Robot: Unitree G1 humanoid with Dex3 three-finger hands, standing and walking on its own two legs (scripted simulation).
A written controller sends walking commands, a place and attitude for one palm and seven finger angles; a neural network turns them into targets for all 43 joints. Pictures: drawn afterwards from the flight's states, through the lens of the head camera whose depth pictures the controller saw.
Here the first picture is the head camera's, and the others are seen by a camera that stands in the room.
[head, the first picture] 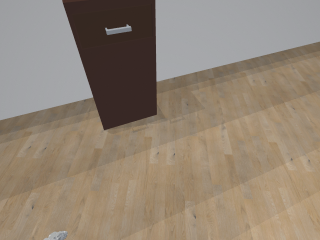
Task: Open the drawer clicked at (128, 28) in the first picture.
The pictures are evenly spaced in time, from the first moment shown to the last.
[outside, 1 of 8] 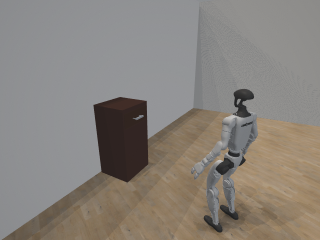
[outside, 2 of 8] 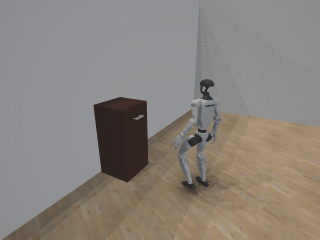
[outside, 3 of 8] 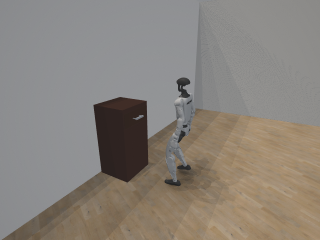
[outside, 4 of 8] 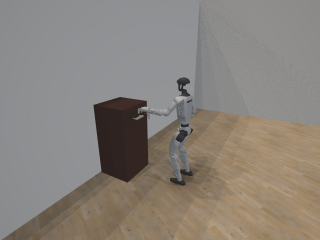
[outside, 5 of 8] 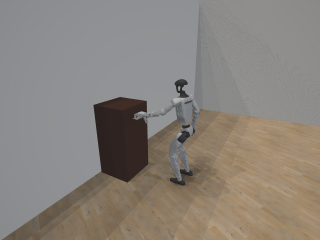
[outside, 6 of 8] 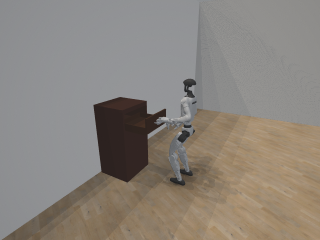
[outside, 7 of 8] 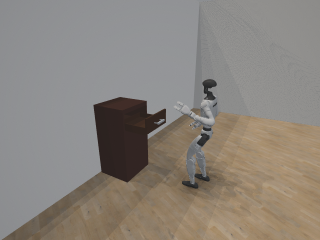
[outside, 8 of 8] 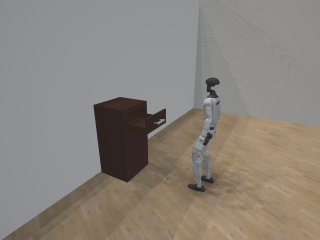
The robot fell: no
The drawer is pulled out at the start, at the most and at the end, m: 0.00 0.30 0.30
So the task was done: yes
